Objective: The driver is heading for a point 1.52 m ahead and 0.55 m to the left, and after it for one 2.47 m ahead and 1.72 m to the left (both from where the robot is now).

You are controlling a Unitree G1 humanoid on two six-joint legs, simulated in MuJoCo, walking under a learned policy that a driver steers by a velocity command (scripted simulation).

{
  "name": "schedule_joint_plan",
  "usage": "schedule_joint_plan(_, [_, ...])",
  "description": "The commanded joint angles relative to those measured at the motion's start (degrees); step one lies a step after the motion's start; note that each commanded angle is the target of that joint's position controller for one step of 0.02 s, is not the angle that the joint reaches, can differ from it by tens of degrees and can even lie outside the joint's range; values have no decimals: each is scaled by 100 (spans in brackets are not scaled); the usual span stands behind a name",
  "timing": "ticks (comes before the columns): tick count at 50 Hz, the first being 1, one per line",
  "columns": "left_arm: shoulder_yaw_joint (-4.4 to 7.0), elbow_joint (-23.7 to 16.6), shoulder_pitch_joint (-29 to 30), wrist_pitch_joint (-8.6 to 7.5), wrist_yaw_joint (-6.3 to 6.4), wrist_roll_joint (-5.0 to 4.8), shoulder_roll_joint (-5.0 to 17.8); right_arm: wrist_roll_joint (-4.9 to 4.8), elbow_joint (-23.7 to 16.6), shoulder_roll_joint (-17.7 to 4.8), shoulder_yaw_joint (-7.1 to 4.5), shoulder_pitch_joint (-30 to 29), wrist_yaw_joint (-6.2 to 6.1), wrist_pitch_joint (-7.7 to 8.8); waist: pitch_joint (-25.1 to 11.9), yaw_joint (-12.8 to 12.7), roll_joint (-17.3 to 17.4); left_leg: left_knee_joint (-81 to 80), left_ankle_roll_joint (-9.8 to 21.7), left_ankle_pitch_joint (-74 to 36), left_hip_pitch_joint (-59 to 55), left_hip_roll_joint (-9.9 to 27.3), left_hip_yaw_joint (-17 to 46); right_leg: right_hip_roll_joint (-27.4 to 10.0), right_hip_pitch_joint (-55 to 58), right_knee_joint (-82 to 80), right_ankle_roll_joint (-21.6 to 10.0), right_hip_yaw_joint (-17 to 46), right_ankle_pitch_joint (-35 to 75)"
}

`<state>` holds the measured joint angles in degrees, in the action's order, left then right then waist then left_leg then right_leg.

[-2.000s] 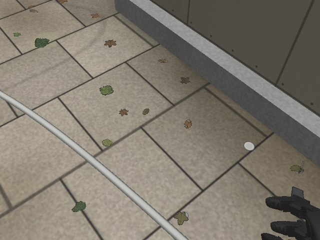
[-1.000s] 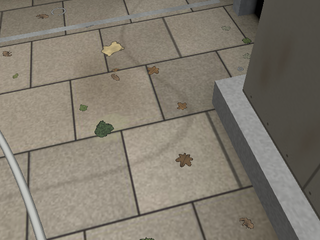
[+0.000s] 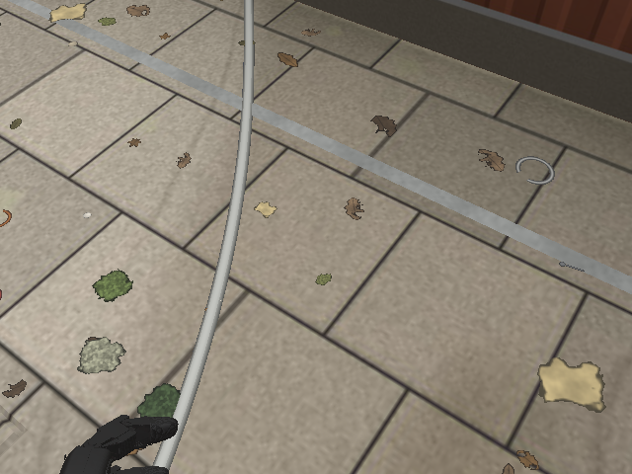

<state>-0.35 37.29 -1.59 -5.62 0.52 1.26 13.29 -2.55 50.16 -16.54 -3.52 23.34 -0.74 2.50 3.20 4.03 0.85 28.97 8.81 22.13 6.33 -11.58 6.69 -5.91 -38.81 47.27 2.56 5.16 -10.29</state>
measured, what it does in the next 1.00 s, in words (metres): walks ahead, turning left: right foot, then left foot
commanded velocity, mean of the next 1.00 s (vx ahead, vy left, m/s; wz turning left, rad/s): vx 0.11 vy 0.00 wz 0.57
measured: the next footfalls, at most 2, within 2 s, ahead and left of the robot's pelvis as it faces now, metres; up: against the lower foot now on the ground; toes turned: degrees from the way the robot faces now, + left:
right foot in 0.08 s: +0.29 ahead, -0.16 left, +0.00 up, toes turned +4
left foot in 0.40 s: +0.28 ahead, +0.07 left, +0.00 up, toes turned +3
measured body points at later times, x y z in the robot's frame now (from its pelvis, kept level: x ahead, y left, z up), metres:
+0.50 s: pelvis +0.21 -0.04 +0.01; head +0.23 -0.01 +0.46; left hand +0.26 +0.24 -0.13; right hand +0.42 -0.26 -0.09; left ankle +0.24 +0.06 -0.72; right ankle +0.24 -0.17 -0.71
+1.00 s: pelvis +0.25 -0.06 +0.02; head +0.30 -0.04 +0.47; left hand +0.23 +0.25 -0.08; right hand +0.51 -0.25 -0.09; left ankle +0.17 +0.07 -0.66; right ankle +0.28 -0.17 -0.72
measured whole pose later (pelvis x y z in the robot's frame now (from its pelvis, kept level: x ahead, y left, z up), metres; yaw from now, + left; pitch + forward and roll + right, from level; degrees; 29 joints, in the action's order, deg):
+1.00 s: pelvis +0.25 -0.06 +0.02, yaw +35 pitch +3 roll +0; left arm 3.8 42.4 -5.6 0.4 2.4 0.5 14.2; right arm -2.3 39.9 -19.1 -7.0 12.6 -0.4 -3.7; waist 2.9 0.5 1.8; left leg 58.5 -4.5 19.4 33.2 2.0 3.5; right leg -0.5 -11.1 21.7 -1.5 -5.7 -14.0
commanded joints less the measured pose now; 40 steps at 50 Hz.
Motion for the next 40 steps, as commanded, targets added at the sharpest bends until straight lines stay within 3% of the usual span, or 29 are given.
schedule_joint_plan(1, [168,149,-883,-125,-24,-63,289,-115,-461,-879,-256,-515,-77,198,-697,-638,-227,-224,266,-3607,2028,851,600,1027,3461,-1552,-63,-954,2560])
schedule_joint_plan(2, [257,252,-1220,-126,2,-38,396,-21,-388,-816,-250,-479,-76,147,-904,-865,-13,331,27,-3870,1867,743,542,1157,4005,-1649,-101,-968,2709])
schedule_joint_plan(3, [336,403,-1843,-111,9,15,556,79,-396,-657,-200,-701,-79,116,-1131,-1330,276,1181,-228,-3982,1810,613,476,1062,4552,-1611,-168,-920,2871])
schedule_joint_plan(4, [436,691,-2795,-132,5,88,916,197,-499,-310,-105,-997,-102,118,-1421,-1818,-6,2880,-589,-2274,2165,317,457,310,5290,-1381,-441,-260,4610])
schedule_joint_plan(5, [374,727,-2860,-191,-41,287,1190,183,-490,233,44,183,-46,119,-2426,-1066,-1608,5278,-846,2072,2450,-236,770,-1593,5926,-1357,-1556,2126,7235])
schedule_joint_plan(6, [451,683,-2540,-224,-104,211,1187,-42,-312,-70,21,953,31,89,-2956,-763,-1708,5891,-864,1482,2833,43,1440,-2056,6082,-1798,-2073,3555,5788])
schedule_joint_plan(7, [448,539,-1895,-208,-88,49,925,-81,-276,-410,-40,342,35,2,-2180,-862,-1117,5707,-952,1088,3118,451,1120,-1810,5311,-1999,-2033,2932,4736])
schedule_joint_plan(8, [352,542,-1498,-158,-54,-45,641,-6,-422,-474,-52,-340,-5,-86,-1496,-815,-438,5393,-975,741,3235,781,727,-1521,4393,-2174,-1875,2318,3837])
schedule_joint_plan(9, [242,609,-1284,-80,-26,-112,448,75,-544,-470,-70,-787,-59,-166,-1106,-684,-48,4998,-989,545,3033,980,449,-1202,3562,-2441,-1749,1929,3274])
schedule_joint_plan(12, [166,772,-865,69,-25,5,341,159,-589,77,69,-869,-57,-331,-829,-202,-380,2896,-1032,329,1710,1265,-101,-501,2057,-2770,-1408,665,4175])
schedule_joint_plan(14, [267,899,-914,102,-15,-27,621,161,-496,380,203,-902,-83,-321,-1147,-192,-510,1798,-1146,-47,997,1198,-323,-493,2162,-2826,-1462,356,4624])
schedule_joint_plan(16, [286,973,-959,129,-7,-124,744,169,-421,200,167,-1102,-57,-390,-1324,-228,-588,1054,-1132,-999,427,1180,-356,-531,2185,-2868,-1431,275,3660])
schedule_joint_plan(17, [311,934,-806,159,19,-162,842,181,-420,48,124,-1169,-39,-425,-1279,-149,-617,745,-1044,-1397,238,1137,-454,-568,2109,-2875,-1363,174,2891])
schedule_joint_plan(19, [396,903,-874,266,121,-219,1043,228,-590,-317,21,-1640,-4,-498,-931,-282,-760,576,-774,-1380,412,1093,-554,-543,2036,-2903,-1153,153,1085])
schedule_joint_plan(21, [459,953,-1142,435,230,-236,998,260,-824,-553,-74,-1898,-16,-557,-524,-376,-580,116,-425,-1357,668,1357,-136,-416,2049,-2678,-870,60,-362])
schedule_joint_plan(22, [446,863,-1418,495,282,-162,787,243,-898,-934,-189,-2029,-52,-599,-434,-680,412,-242,-53,-1501,794,1797,661,107,1862,-2183,-574,-478,-1006])
schedule_joint_plan(23, [441,749,-1094,545,352,-95,664,133,-927,-1028,-293,-1795,-88,-610,-277,-385,990,-1058,466,-790,900,2254,1716,846,1525,-1168,-189,-1122,-1208])
schedule_joint_plan(24, [454,538,-566,549,392,-115,629,154,-872,-1029,-311,-1360,-104,-536,-166,-40,1233,-1529,942,-990,513,2644,2715,1146,735,-102,-91,-745,-1969])
schedule_joint_plan(25, [465,433,-426,534,373,-176,581,255,-847,-923,-286,-1269,-115,-400,-303,-66,1206,-1470,1126,-1782,189,2793,2922,1128,211,1070,-88,-134,-2516])
schedule_joint_plan(26, [500,501,-720,565,343,-170,683,274,-926,-824,-281,-1494,-93,-281,-448,-275,868,-1170,1006,-2753,54,2689,2544,1010,33,1523,-117,103,-2343])
schedule_joint_plan(28, [564,545,-847,551,343,-116,811,109,-1115,-693,-302,-1805,-87,-260,-887,-429,442,-828,652,-3554,-36,2367,2026,894,285,1349,-65,205,-1825])
schedule_joint_plan(29, [563,478,-694,532,343,-120,779,61,-1143,-668,-308,-1854,-89,-323,-973,-443,430,-796,544,-3515,17,2181,1907,923,485,967,-1,148,-1633])
schedule_joint_plan(31, [515,360,-393,470,325,-184,598,78,-1133,-749,-372,-1715,-131,-412,-1086,-408,524,-672,368,-3449,159,1831,1845,1102,930,48,123,7,-1337])
schedule_joint_plan(33, [441,339,-289,467,289,-239,506,125,-1216,-879,-451,-1755,-171,-439,-1111,-415,693,-632,305,-3468,469,1770,2023,1203,1413,-702,153,18,-1124])
schedule_joint_plan(35, [463,366,-458,461,233,-293,664,125,-1307,-998,-513,-1819,-157,-461,-1163,-500,868,-707,264,-3352,616,1741,2370,1237,1903,-1339,164,54,-967])
schedule_joint_plan(37, [541,496,-821,477,198,-384,881,36,-1437,-901,-475,-1914,-150,-476,-1158,-699,893,-653,-11,-2642,894,1590,2540,1060,2715,-2500,85,99,-234])
schedule_joint_plan(38, [609,535,-957,503,207,-362,1082,-16,-1452,-759,-424,-1819,-148,-475,-1182,-703,681,-356,-288,-1730,1441,1317,2332,627,3506,-3017,-70,179,310])
schedule_joint_plan(39, [645,464,-794,587,248,-241,1313,-1,-1288,-395,-349,-1163,-115,-482,-1457,-333,-344,724,-586,349,2216,680,1526,-463,4441,-2930,-508,875,1058])
schedule_joint_plan(40, [646,314,-546,624,174,159,1446,-5,-1479,-559,-414,-1028,-104,-406,-1484,-200,-1639,1785,-785,1278,3119,276,778,-1590,4164,-2934,-1397,2135,2018])
Keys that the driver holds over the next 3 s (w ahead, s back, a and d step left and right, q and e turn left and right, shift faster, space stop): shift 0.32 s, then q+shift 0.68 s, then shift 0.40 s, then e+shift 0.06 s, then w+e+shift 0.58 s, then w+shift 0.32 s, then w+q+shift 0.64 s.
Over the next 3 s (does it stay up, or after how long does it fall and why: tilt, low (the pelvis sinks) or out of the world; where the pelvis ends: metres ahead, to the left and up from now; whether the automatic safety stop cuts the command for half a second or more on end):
stays up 1.32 0.28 -0.03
